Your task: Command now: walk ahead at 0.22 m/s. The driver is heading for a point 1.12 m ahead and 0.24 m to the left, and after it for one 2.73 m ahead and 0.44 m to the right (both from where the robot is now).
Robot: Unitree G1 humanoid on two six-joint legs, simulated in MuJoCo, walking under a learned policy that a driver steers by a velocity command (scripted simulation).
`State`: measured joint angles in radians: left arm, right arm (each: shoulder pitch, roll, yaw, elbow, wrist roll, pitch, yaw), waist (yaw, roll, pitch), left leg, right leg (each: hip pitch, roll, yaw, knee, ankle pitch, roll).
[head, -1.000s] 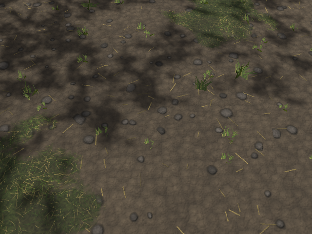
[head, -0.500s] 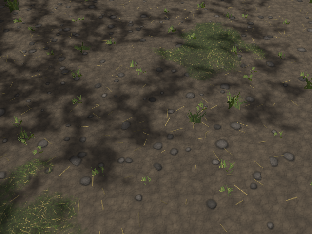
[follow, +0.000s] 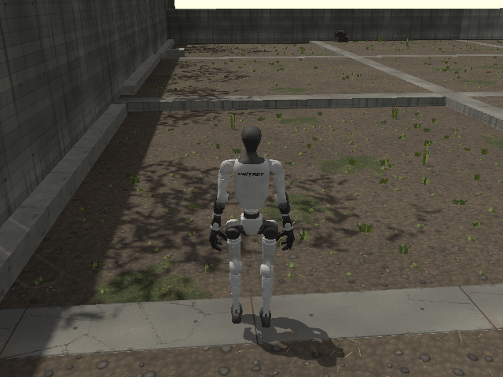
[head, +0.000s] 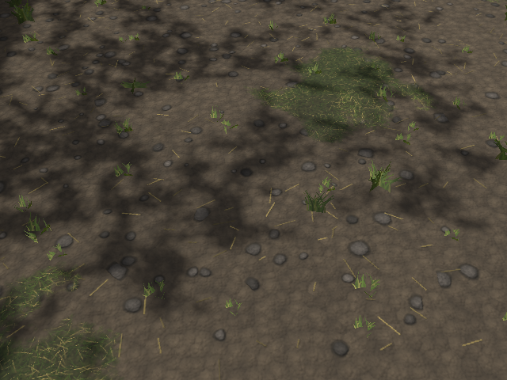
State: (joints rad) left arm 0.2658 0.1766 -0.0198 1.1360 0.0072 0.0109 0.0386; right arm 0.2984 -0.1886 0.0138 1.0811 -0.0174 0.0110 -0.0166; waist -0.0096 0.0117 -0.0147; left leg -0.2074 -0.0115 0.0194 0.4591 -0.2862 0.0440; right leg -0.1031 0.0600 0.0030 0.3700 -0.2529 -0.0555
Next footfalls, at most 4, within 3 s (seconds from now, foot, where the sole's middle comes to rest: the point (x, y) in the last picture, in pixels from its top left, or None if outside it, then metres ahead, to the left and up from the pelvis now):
0.52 right None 0.16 -0.08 -0.78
2.30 left None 0.57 0.02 -0.96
2.66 right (306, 310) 0.88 -0.15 -0.96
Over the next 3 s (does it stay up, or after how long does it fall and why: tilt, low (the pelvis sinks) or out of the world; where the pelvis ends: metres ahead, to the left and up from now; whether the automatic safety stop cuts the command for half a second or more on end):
stays up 0.86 -0.05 -0.18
